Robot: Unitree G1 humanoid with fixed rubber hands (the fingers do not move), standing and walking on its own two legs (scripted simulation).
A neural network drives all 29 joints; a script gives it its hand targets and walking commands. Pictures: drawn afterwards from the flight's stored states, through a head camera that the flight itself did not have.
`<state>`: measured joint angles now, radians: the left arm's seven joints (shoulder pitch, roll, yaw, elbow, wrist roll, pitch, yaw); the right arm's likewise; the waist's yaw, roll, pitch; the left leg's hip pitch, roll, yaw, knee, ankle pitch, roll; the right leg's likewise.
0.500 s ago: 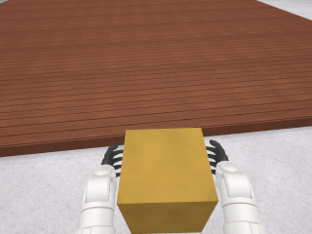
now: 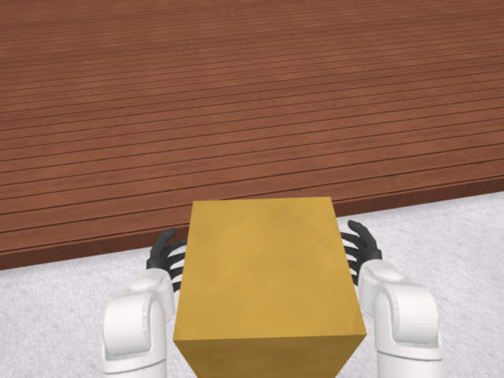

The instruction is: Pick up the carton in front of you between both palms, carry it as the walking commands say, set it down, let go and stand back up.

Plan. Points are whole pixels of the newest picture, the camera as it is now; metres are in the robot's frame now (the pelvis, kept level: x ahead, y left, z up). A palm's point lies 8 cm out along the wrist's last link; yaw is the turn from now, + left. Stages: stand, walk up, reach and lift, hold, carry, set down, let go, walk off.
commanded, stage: carry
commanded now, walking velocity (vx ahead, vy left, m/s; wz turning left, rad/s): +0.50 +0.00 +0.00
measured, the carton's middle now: (264, 297) +0.26 +0.00 +0.00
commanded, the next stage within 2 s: none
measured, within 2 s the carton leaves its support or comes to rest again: neither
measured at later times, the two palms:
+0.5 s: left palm (168, 128) +0.59 +0.18 +0.11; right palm (310, 118) +0.60 -0.12 +0.11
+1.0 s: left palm (181, 40) +0.95 +0.18 +0.15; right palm (287, 35) +0.96 -0.12 +0.14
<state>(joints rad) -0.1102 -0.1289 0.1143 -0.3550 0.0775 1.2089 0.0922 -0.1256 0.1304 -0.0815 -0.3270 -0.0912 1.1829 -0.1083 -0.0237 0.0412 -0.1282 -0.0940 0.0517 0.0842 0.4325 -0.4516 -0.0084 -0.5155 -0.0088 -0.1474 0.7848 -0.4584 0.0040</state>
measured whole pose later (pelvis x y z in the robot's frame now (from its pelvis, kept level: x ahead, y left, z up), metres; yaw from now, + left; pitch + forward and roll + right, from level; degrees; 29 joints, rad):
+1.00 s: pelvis +0.56 +0.03 -0.01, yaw +1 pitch +4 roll -1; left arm -0.86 0.01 0.23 0.08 0.06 1.33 0.12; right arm -0.86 -0.05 -0.25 0.07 -0.04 1.33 -0.13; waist 0.02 0.04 0.05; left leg -0.30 0.02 0.09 0.75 -0.55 0.01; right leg -0.49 0.01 -0.15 0.58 -0.18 -0.09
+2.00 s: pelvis +0.70 +0.09 +0.00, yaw +0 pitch +2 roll +0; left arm -0.68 -0.01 0.19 0.12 0.05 1.22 0.13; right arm -0.65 0.01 -0.22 0.10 -0.06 1.20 -0.12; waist 0.00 0.00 -0.02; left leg -0.35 -0.01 0.08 0.54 -0.24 0.06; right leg -0.27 -0.03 -0.05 0.55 -0.31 0.01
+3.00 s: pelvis +0.65 +0.06 +0.00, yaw +0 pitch +1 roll +0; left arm -0.67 -0.01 0.21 0.19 0.05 1.25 0.13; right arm -0.69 -0.01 -0.20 0.22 -0.05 1.22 -0.12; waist 0.00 0.01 -0.05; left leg -0.40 0.04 0.07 0.54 -0.16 0.01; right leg -0.34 0.02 -0.07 0.58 -0.26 -0.05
